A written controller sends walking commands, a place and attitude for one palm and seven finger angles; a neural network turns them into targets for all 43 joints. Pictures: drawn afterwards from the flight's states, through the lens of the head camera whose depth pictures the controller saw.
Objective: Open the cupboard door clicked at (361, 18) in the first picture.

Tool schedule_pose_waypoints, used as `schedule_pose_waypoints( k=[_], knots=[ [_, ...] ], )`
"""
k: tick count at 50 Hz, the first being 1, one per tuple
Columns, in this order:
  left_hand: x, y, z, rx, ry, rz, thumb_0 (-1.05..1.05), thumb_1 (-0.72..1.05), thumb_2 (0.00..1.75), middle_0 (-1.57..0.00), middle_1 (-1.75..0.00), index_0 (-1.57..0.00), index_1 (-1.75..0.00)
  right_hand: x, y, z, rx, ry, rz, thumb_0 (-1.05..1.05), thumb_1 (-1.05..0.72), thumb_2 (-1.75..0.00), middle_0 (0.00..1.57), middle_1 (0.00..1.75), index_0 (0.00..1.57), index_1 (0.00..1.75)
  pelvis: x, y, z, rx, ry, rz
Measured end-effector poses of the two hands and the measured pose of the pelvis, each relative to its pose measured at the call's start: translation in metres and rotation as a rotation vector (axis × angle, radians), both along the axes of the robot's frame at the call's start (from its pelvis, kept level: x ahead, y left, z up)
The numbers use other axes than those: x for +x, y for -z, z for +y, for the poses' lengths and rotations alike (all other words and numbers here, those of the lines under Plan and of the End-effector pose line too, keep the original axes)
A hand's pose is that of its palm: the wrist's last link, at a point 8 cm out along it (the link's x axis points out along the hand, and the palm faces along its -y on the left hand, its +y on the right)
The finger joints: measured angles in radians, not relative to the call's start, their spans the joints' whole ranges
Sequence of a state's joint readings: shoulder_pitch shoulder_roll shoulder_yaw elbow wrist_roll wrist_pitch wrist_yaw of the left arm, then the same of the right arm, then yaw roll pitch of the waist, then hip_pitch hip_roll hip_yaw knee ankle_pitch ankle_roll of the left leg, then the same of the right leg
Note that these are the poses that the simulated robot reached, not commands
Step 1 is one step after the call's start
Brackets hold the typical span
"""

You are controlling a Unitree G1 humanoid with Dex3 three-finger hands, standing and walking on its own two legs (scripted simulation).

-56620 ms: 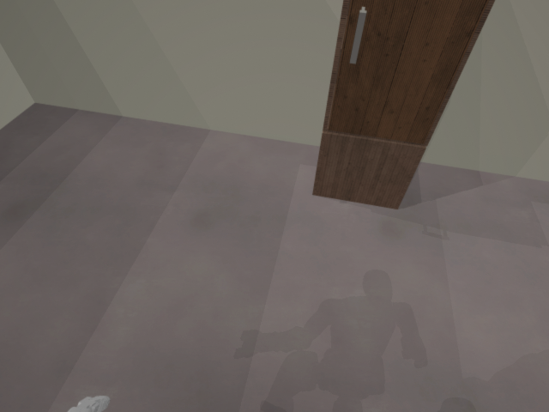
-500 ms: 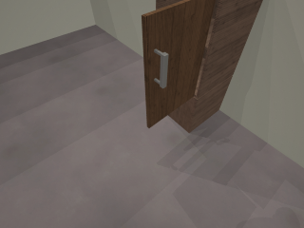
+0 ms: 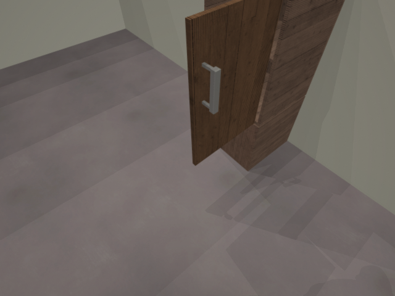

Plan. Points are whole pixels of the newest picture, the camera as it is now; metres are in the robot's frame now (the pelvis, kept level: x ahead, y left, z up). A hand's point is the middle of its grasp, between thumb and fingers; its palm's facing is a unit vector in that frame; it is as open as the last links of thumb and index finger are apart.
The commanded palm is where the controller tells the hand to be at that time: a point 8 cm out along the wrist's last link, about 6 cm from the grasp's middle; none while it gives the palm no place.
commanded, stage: stand and wait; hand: left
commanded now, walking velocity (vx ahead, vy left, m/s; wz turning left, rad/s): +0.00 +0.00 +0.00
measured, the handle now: (209, 88) +0.67 +0.00 +0.03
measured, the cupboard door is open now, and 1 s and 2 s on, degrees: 92 92 92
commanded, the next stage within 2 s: none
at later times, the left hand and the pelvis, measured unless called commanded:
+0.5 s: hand out of the picture +0.07 +0.22 -0.16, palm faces -0.02 -0.95 -0.30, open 7.4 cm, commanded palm none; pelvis +0.02 -0.01 +0.00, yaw +0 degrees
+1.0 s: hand out of the picture +0.08 +0.21 -0.16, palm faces -0.02 -0.95 -0.30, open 7.4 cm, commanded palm none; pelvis +0.03 -0.02 +0.00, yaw +0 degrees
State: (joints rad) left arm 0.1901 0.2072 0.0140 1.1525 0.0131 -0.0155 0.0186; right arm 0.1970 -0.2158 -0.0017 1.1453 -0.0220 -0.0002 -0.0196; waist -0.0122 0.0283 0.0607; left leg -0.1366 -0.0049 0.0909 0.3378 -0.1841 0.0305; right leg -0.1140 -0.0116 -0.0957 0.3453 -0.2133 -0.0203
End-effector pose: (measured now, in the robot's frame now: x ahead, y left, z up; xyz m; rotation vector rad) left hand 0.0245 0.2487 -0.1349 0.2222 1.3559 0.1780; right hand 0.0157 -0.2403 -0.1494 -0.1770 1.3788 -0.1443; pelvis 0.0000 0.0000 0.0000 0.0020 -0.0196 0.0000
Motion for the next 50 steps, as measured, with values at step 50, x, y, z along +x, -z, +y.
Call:
schedule_pose_waypoints(
  k=[50],
  knots=[
    [0.05,-0.009,0.003,0.043,0.031,-0.049,0.0,0.91,0.89,-0.2,-0.3,-0.2,-0.3,0.053,-0.009,-0.04,-0.052,-0.031,-0.047,0.0,-0.9,-0.89,0.2,0.3,0.21,0.3,0.026,-0.002,-0.017,0.004,-0.003,0.013]
  ],
)
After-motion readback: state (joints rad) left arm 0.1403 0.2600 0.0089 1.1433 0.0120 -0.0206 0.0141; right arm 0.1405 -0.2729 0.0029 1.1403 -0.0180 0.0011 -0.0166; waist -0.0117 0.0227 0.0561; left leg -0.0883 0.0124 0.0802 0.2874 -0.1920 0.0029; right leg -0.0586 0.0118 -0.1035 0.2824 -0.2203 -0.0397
